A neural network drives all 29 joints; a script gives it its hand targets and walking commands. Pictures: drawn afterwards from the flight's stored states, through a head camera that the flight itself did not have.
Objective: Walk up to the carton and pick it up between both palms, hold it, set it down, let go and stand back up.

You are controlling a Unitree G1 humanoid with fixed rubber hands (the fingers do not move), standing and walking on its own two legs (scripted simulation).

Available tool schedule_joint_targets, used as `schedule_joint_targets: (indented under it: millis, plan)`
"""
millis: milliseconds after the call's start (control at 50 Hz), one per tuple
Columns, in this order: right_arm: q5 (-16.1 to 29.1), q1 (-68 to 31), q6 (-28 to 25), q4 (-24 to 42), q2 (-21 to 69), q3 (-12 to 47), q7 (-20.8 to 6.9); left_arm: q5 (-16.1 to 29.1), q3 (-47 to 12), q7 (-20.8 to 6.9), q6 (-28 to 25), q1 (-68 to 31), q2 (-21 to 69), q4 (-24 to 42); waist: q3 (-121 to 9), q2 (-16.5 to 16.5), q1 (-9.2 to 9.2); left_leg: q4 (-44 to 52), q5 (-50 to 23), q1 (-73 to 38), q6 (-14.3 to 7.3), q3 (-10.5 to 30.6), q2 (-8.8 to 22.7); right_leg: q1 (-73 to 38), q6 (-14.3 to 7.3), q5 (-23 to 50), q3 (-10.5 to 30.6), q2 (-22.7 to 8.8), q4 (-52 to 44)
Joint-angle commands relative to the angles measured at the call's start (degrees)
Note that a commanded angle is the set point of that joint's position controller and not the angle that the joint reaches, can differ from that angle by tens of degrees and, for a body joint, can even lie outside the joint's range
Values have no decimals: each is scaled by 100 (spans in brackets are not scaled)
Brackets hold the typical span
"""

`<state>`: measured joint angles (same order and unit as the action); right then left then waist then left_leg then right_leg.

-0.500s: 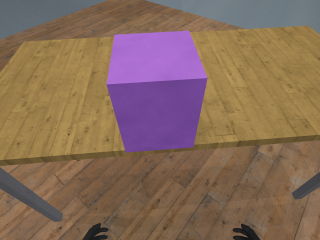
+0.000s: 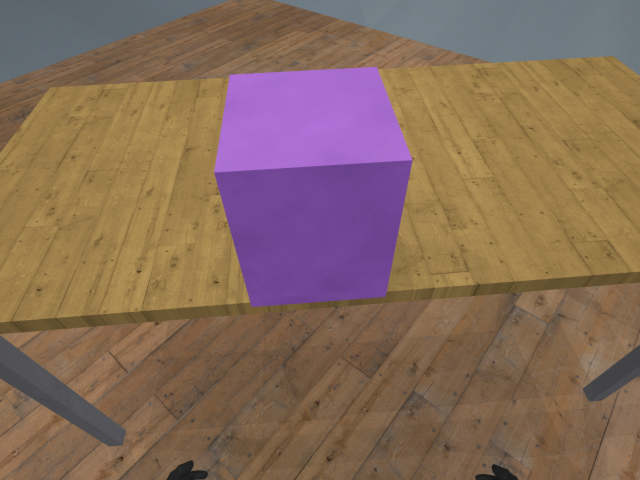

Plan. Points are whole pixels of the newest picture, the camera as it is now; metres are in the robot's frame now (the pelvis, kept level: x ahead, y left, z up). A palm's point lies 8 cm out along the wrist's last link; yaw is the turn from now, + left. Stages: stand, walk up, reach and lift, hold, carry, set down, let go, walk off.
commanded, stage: stand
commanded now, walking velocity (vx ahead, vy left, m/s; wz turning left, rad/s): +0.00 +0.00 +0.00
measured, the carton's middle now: (311, 191) +0.48 +0.04 +0.11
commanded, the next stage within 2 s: reach and lift in 0.94 s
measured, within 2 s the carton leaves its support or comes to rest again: neither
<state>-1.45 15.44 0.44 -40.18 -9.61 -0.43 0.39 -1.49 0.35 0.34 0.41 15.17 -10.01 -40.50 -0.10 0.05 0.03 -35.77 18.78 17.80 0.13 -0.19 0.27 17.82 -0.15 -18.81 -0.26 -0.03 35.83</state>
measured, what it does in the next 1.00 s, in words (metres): stands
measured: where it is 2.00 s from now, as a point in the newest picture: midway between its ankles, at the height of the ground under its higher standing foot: outside the picture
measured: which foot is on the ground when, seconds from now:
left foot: down 0.00-1.00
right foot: down 0.00-1.00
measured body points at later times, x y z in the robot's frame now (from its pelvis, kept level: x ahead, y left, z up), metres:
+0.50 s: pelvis +0.00 +0.00 +0.01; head +0.01 +0.00 +0.46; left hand +0.08 +0.23 -0.13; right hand +0.08 -0.23 -0.13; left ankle +0.00 +0.12 -0.73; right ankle +0.00 -0.12 -0.73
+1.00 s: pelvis -0.01 +0.00 +0.00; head +0.02 +0.00 +0.45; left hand +0.05 +0.23 -0.15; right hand +0.05 -0.23 -0.15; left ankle +0.00 +0.12 -0.73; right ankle +0.00 -0.12 -0.73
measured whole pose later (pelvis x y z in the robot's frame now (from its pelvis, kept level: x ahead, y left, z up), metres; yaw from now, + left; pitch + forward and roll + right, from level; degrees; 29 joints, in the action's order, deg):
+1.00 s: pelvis -0.01 +0.00 +0.00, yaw +0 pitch +2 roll +0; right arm -1.8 12.9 4.3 -53.5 -7.2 -5.2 0.8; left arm 1.7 0.4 3.2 9.8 13.0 -10.7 -51.5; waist 0.7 1.0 0.7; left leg -33.1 17.1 18.8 0.2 -1.2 0.7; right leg 19.3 -0.2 -17.6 -0.1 -0.2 34.2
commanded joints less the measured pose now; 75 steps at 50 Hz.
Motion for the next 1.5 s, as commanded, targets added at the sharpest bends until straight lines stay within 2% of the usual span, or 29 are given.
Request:
schedule_joint_targets:
  millis: [0,460,920,940,960,980,1020,1040,1060,1080,1120,1140,1160,1180,1200,1240,1300,1340,1360,1400,1480]
  plan:
    - [3,-1,-118,374,-535,-169,29,3,162,30,-118,-10,-512,380,-180,-16,-2,609,-837,-69,-224,330,240,-72,-215,840,365,-273,-639]
    - [28,242,-133,-286,-508,-260,109,32,247,108,-135,207,-490,-308,-20,-19,-4,877,-1025,-268,-253,380,294,-268,-248,1032,416,-326,-904]
    - [62,515,-122,-1586,-330,-265,183,73,248,183,-126,440,-335,-1614,315,-25,-9,1345,-1137,-597,-209,392,371,-596,-222,1137,436,-397,-1379]
    - [92,-5082,-94,1006,-596,-643,23,404,155,219,840,-5545,-1485,1400,-192,679,287,535,60,1714,-67,-256,292,1217,37,-305,328,-84,-321]
    - [-265,-3509,478,98,-310,-990,-49,519,66,545,1464,-4051,-1191,785,-30,488,319,16,1038,1467,-49,-585,-51,826,59,-1443,-34,-122,42]
    - [-201,-3027,909,355,-437,-900,-69,661,-27,643,2025,-3568,-1346,981,-436,500,168,32,995,1255,-62,-608,-40,594,30,-1407,-136,-129,36]
    - [-126,-1956,1441,357,-151,-673,-9,753,-155,654,2758,-3039,-1078,1129,-1049,49,136,94,488,1113,-27,-346,89,266,-102,-432,18,-390,-5]
    - [46,-1633,1588,26,89,-454,86,857,-210,587,3054,-2671,-976,872,-1361,-136,93,99,-595,1242,-37,-187,171,-56,-153,1038,-43,-463,40]
    - [294,-1222,1665,-252,20,-335,228,724,-111,461,3188,-2160,-928,522,-1852,-303,120,-89,-1869,988,85,-86,61,-524,-254,2499,-6,-301,211]
    - [470,-1016,1658,-553,-65,-261,382,478,17,332,3208,-1717,-811,250,-1959,-531,50,8,-2435,558,215,-16,-38,-709,-321,2764,5,-126,85]
    - [584,-890,1307,-866,-322,-159,590,143,116,88,3137,-1020,-513,315,-1852,-721,1,496,-3516,-547,346,124,-68,-874,-353,3120,60,199,-440]
    - [620,-961,1080,-915,-456,-127,648,-59,260,-21,3008,-841,-435,448,-1851,-812,-68,786,-3758,-994,399,188,-38,-864,-342,2854,129,346,-724]
    - [639,-994,852,-1049,-466,-88,656,-225,515,-127,2844,-790,-426,442,-1713,-624,-40,973,-3382,-1313,358,164,-101,-619,-321,2330,212,358,-1091]
    - [516,-1200,664,-1106,-390,-35,633,-325,503,-129,2729,-919,-601,527,-1379,-639,-142,1077,-3184,-1266,292,147,-141,-688,-327,2147,195,299,-1299]
    - [436,-1268,535,-1015,-496,-6,601,-282,543,-124,2633,-924,-607,579,-1066,-337,-147,1191,-3046,-1188,252,164,-134,-662,-268,2031,157,369,-1423]
    - [341,-1379,410,-660,-473,42,534,-212,523,-110,2418,-1165,-620,830,-754,-50,-138,1361,-2725,-1094,193,116,-179,-684,-179,1803,125,363,-1665]
    - [222,-1515,381,187,-166,-27,473,-37,394,-25,2151,-1752,-654,1302,-369,275,-45,1662,-1252,-659,-40,-55,-144,-517,-58,1086,163,137,-1788]
    - [140,-1815,516,881,0,-175,401,138,315,71,2084,-2320,-714,1680,-323,338,-29,1709,-347,-269,-155,-217,-78,-312,43,387,166,-5,-1716]
    - [122,-1846,631,1160,34,-225,369,226,252,116,2081,-2474,-734,1840,-378,342,-19,1711,-133,-136,-190,-277,-57,-298,60,173,155,-45,-1678]
    - [134,-1708,892,1536,60,-256,332,390,117,179,2110,-2550,-779,2080,-559,276,20,1698,-35,-45,-208,-341,-45,-372,72,45,145,-112,-1623]
    - [296,-1074,1325,1781,108,-106,395,561,-6,193,2280,-2056,-853,2236,-746,41,-7,1759,-425,-254,-148,-344,-62,-681,59,317,182,-201,-1693]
